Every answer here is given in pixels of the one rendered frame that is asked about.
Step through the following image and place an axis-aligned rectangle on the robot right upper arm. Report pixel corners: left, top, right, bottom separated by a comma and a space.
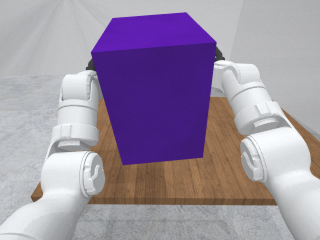
240, 126, 320, 240

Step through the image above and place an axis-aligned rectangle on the robot right forearm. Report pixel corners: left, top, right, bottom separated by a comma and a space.
211, 60, 311, 167

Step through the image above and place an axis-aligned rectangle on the carton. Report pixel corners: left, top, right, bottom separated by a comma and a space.
91, 12, 217, 165

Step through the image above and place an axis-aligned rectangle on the robot left upper arm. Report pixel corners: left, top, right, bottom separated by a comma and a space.
0, 151, 106, 240

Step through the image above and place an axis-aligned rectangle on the right robot hand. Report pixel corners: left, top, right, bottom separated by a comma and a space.
214, 46, 225, 62

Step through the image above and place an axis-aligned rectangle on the left robot hand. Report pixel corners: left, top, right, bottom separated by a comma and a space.
86, 58, 96, 72

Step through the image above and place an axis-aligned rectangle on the robot left forearm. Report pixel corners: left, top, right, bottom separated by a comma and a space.
40, 70, 103, 192

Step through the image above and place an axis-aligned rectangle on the table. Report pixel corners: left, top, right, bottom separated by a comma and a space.
31, 96, 320, 206

